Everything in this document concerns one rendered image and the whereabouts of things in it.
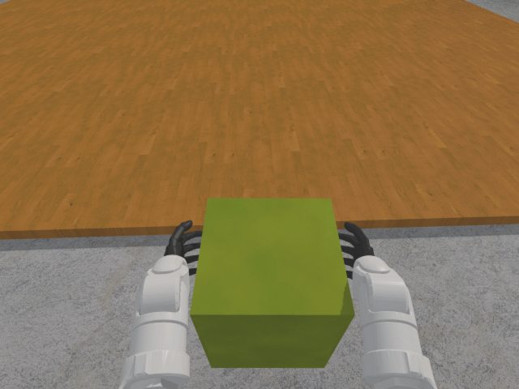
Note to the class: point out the carton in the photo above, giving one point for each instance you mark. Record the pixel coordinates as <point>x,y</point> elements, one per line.
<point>271,289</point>

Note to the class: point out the left robot forearm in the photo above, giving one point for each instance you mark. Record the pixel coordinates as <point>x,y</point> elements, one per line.
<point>158,358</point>

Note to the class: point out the right robot hand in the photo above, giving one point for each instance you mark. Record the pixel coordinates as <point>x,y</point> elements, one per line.
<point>359,241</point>

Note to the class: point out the right robot forearm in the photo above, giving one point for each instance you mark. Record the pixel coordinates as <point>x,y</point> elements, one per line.
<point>392,356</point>

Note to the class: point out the left robot hand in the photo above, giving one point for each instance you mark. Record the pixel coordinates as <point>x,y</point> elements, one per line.
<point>176,243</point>

